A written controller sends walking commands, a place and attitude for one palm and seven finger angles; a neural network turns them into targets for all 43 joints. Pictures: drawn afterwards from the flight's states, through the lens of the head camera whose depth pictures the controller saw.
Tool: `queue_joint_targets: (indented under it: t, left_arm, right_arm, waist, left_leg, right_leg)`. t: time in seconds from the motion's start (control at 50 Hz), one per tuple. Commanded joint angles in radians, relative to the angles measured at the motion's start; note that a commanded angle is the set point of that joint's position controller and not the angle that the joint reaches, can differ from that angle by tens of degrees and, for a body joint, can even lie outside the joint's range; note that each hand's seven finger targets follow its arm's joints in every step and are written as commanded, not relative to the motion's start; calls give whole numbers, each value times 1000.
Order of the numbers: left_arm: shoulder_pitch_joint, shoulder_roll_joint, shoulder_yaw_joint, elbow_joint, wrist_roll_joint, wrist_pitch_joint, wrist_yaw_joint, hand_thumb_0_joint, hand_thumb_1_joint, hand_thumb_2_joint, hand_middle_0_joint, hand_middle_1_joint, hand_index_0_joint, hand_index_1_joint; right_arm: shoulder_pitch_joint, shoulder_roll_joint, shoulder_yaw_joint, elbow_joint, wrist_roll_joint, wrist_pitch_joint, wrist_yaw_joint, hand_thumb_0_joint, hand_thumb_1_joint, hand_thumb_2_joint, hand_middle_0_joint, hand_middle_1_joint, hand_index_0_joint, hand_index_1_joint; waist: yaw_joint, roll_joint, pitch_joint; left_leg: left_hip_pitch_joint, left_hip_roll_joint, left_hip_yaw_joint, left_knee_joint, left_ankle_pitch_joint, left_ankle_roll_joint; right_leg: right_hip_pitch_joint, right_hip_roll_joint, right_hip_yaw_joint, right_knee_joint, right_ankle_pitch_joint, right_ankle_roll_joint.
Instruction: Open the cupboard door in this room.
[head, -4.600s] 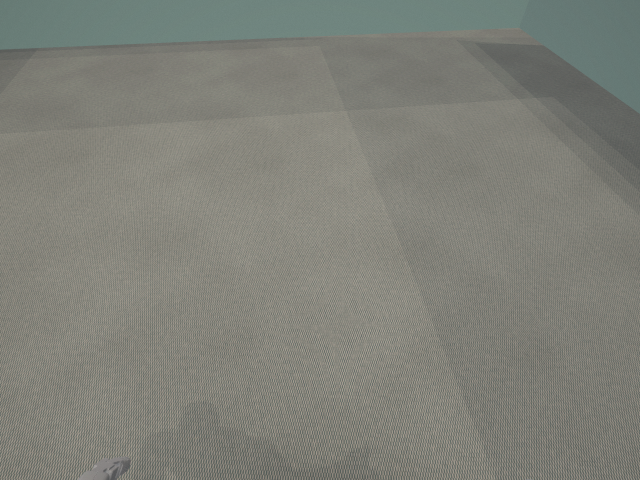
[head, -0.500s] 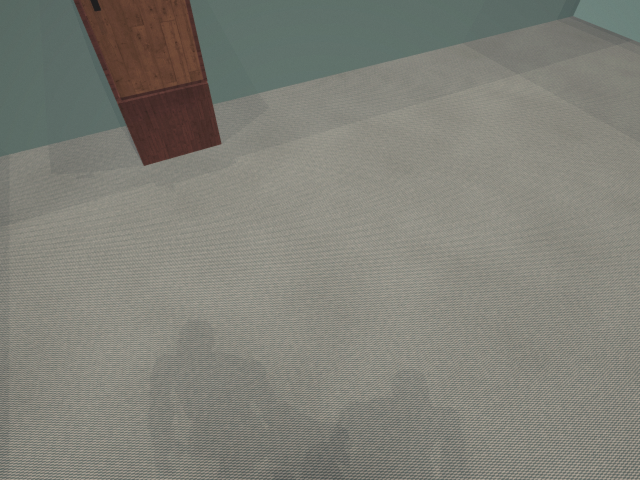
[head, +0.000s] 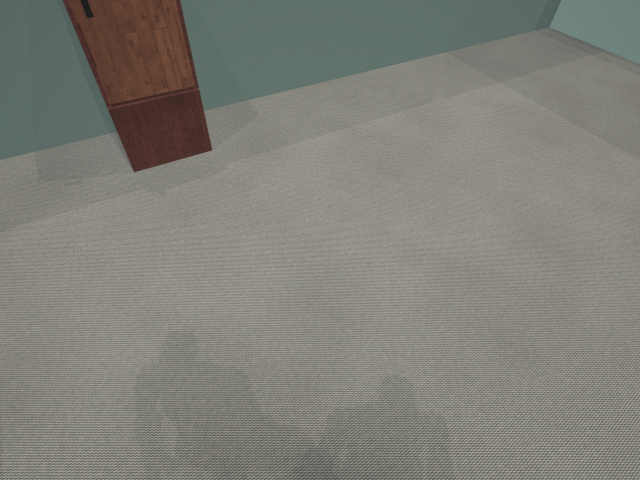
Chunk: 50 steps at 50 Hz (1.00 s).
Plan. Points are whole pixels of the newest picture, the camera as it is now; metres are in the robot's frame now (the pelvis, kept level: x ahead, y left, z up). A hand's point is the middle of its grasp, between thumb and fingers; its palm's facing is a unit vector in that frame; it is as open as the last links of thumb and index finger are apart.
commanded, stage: turn or walk to find it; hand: left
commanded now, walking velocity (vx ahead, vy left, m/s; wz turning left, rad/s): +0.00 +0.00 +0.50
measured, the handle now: out of the picture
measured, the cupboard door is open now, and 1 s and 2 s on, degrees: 0 0 0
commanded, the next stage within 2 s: stand and wait in 0.12 s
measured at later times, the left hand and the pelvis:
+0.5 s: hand out of the picture +0.03 +0.18 -0.17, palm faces +0.14 -0.97 -0.20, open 7.4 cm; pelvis +0.00 +0.00 +0.00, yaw +6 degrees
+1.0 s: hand out of the picture -0.04 +0.12 -0.17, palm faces +0.14 -0.98 -0.17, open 7.4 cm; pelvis -0.01 -0.04 +0.00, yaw +5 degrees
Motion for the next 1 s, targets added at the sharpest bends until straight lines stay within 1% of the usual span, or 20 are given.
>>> queue_joint_targets:
  t: [0.0,0.08,0.14,0.18,0.22,0.24,0.26,0.28,0.3,0.34,0.42,0.46,0.52,0.54,0.56,0.6,0.7,0.82,0.92,0.98]
  left_arm:
    - [41,122,42,-60,5,-11,11,0,900,900,-200,-300,-200,-300]
    - [24,158,63,-99,7,-10,13,0,900,900,-200,-300,-200,-300]
    - [9,191,73,-127,10,-8,17,0,900,900,-200,-300,-200,-300]
    - [-34,182,70,-142,14,-8,20,0,900,900,-200,-300,-200,-300]
    - [-72,168,66,-154,12,-4,18,0,900,900,-200,-300,-200,-300]
    - [-74,137,58,-157,7,1,14,0,900,900,-200,-300,-200,-300]
    - [-85,98,48,-166,-1,5,11,0,900,900,-200,-300,-200,-300]
    - [-106,96,45,-166,5,6,11,0,900,900,-200,-300,-200,-300]
    - [-93,98,45,-154,7,7,11,0,900,900,-200,-300,-200,-300]
    - [-68,85,37,-130,6,2,8,0,900,900,-200,-300,-200,-300]
    - [-37,59,23,-101,-3,-10,5,0,900,900,-200,-300,-200,-300]
    - [5,65,19,-76,-2,-20,8,0,900,900,-200,-300,-200,-300]
    - [5,124,18,-57,0,-38,17,0,900,900,-200,-300,-200,-300]
    - [-1,130,15,-58,-1,-37,15,0,900,900,-200,-300,-200,-300]
    - [-10,127,17,-54,-1,-43,14,0,900,900,-200,-300,-200,-300]
    - [-3,118,11,-45,-2,-41,13,0,900,900,-200,-300,-200,-300]
    - [25,106,5,-33,-4,-40,14,0,900,900,-200,-300,-200,-300]
    - [53,104,5,-23,-7,-44,14,0,900,900,-200,-300,-200,-300]
    - [69,94,6,-13,-8,-43,15,0,900,900,-200,-300,-200,-300]
    - [65,110,20,-27,-8,-34,19,0,900,900,-200,-300,-200,-300]
  right_arm:
    - [-6,-130,-29,-71,-7,-7,1,0,-900,-900,200,300,200,300]
    - [15,-120,-38,-98,-10,4,9,0,-900,-900,200,300,200,300]
    - [43,-84,-42,-105,-13,14,11,0,-900,-900,200,300,200,300]
    - [68,-70,-44,-107,-15,17,12,0,-900,-900,200,300,200,300]
    - [100,-63,-40,-90,-16,9,15,0,-900,-900,200,300,200,300]
    - [105,-84,-39,-90,-19,0,15,0,-900,-900,200,300,200,300]
    - [105,-132,-43,-91,-23,-11,9,0,-900,-900,200,300,200,300]
    - [84,-148,-46,-90,-21,-18,-1,0,-900,-900,200,300,200,300]
    - [71,-143,-43,-88,-20,-25,-12,0,-900,-900,200,300,200,300]
    - [54,-133,-34,-84,-20,-34,-21,0,-900,-900,200,300,200,300]
    - [45,-136,-33,-68,-18,-33,-23,0,-900,-900,200,300,200,300]
    - [52,-129,-34,-55,-10,-32,-22,0,-900,-900,200,300,200,300]
    - [49,-70,-20,-54,3,-36,-11,0,-900,-900,200,300,200,300]
    - [46,-71,-20,-51,2,-36,-6,0,-900,-900,200,300,200,300]
    - [44,-67,-17,-40,-5,-27,-8,0,-900,-900,200,300,200,300]
    - [42,-69,-16,-29,-8,-18,-8,0,-900,-900,200,300,200,300]
    - [47,-74,-5,-5,-5,-23,-9,0,-900,-900,200,300,200,300]
    - [57,-69,1,9,-5,-24,-12,0,-900,-900,200,300,200,300]
    - [71,-62,2,16,-5,-24,-15,0,-900,-900,200,300,200,300]
    - [72,-65,-3,5,-6,-11,-11,0,-900,-900,200,300,200,300]
  waist:
    - [12,60,36]
    - [11,-37,14]
    - [6,-167,-32]
    - [-15,-163,-39]
    - [-35,-75,-30]
    - [-37,50,-5]
    - [-38,222,17]
    - [-35,271,45]
    - [-29,251,42]
    - [-13,189,7]
    - [-5,123,-37]
    - [3,89,-56]
    - [-20,-37,-35]
    - [-23,5,-24]
    - [-25,-80,-13]
    - [-24,-129,38]
    - [-18,-36,52]
    - [-16,6,36]
    - [-14,17,36]
    - [-9,-14,54]
  left_leg:
    - [-181,133,-164,-92,95,26]
    - [-258,79,-132,22,64,9]
    - [-216,32,-41,210,-38,-16]
    - [-174,41,-41,251,-103,-21]
    - [-87,76,-74,104,9,-13]
    - [-97,127,-185,-5,54,10]
    - [-145,221,-357,-160,24,53]
    - [-156,269,-434,-231,69,93]
    - [-132,277,-429,-233,152,120]
    - [-63,264,-369,-174,340,146]
    - [32,213,-261,-103,510,132]
    - [32,168,-222,-58,458,83]
    - [-77,83,-134,-37,231,-2]
    - [-52,74,-131,-64,181,-8]
    - [-41,72,-124,-54,180,-16]
    - [-21,69,-98,-48,143,-20]
    - [-1,88,-109,-80,176,-11]
    - [3,90,-103,-83,170,-15]
    - [-9,90,-102,-76,170,-18]
    - [-75,78,-95,-30,151,-23]
  right_leg:
    - [33,-63,34,7,-4,-7]
    - [53,-134,74,-16,-43,-41]
    - [-3,-264,163,-126,-140,-121]
    - [-53,-276,153,-123,-111,-141]
    - [-132,-209,68,-36,-134,-93]
    - [-165,-110,-1,62,-172,-41]
    - [-159,-9,-45,200,-172,7]
    - [-164,14,-3,309,-238,7]
    - [-175,1,49,386,-285,-1]
    - [-182,-5,83,398,-290,-3]
    - [-94,16,62,165,-204,9]
    - [11,23,50,-32,-25,11]
    - [103,-101,185,-82,216,-45]
    - [64,-111,169,-76,188,-49]
    - [40,-93,180,-84,172,-59]
    - [-16,-92,186,-128,109,-64]
    - [-11,-53,171,-141,59,-51]
    - [13,-46,177,-158,54,-59]
    - [25,-44,167,-154,51,-62]
    - [32,-65,157,-139,5,-64]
